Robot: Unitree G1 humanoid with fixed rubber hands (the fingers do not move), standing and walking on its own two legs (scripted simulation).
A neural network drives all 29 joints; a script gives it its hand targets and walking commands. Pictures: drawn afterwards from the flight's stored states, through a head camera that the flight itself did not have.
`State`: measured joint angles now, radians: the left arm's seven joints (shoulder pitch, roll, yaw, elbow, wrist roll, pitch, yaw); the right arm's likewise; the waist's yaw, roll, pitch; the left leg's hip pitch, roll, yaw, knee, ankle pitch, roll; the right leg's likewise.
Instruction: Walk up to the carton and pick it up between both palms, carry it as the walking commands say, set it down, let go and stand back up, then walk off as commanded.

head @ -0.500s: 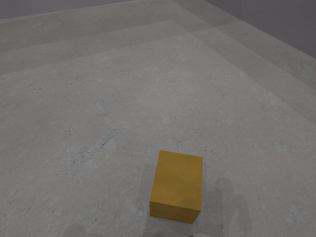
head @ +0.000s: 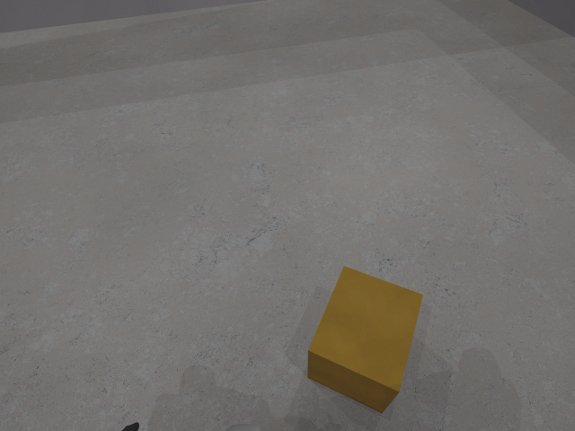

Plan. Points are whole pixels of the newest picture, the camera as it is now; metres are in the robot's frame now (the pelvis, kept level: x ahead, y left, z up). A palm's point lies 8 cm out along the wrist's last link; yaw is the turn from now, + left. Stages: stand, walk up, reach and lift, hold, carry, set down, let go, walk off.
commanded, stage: walk off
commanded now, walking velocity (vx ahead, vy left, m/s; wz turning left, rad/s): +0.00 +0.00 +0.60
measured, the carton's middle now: (362, 338) +0.48 -0.19 -0.64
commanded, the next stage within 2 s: stand in 0.82 s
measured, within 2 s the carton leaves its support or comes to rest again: neither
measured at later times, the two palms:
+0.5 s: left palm out of the picture +0.00 +0.27 -0.11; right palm out of the picture +0.11 -0.25 -0.14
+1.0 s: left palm out of the picture -0.07 +0.27 -0.13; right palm (426, 391) +0.20 -0.19 -0.13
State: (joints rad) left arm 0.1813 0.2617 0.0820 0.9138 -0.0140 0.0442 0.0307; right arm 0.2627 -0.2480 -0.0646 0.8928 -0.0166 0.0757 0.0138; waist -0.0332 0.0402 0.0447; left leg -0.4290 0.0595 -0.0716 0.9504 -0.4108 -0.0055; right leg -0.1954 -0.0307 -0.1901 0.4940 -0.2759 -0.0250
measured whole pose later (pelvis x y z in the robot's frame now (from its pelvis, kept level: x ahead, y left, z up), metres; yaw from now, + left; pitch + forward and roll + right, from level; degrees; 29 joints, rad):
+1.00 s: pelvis +0.00 +0.00 -0.01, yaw +31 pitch +1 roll +0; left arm 0.19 0.26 0.08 0.89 -0.01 0.05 0.01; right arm 0.17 -0.23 -0.06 0.89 -0.02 0.04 0.01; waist -0.02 -0.02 0.06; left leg -0.36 -0.01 -0.02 0.58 -0.23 0.01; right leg -0.41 -0.10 -0.09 0.93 -0.51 0.00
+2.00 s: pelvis +0.01 -0.01 +0.01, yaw +35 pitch +1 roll +0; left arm 0.21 0.25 0.08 1.06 -0.01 0.04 0.01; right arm 0.27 -0.20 0.00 0.96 -0.02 0.01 -0.02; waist -0.02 -0.01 -0.04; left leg -0.24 -0.02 -0.03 0.45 -0.22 0.00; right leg -0.21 -0.08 -0.16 0.47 -0.27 0.00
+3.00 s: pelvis +0.07 +0.09 +0.00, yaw +46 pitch +2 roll +0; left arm 0.19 0.25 0.08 0.97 -0.01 -0.02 -0.03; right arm 0.43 -0.15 -0.03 0.98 -0.02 -0.02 0.00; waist -0.02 -0.02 -0.01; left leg -0.21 -0.01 -0.04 0.52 -0.34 0.01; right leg -0.47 -0.11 -0.12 0.93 -0.50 0.01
